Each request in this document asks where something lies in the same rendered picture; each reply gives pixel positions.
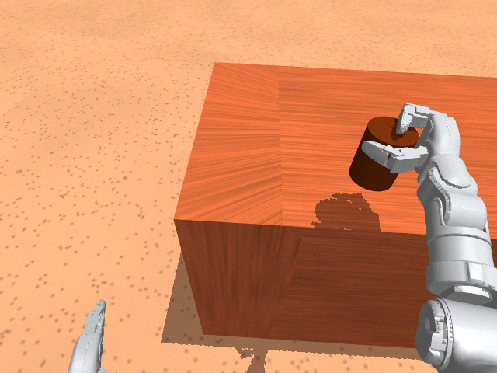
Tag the right robot arm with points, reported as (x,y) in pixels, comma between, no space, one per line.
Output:
(457,332)

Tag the left robot hand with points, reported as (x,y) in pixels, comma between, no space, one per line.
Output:
(86,356)

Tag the right robot hand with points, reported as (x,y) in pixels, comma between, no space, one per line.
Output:
(440,136)

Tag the can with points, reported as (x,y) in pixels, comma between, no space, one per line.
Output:
(366,172)

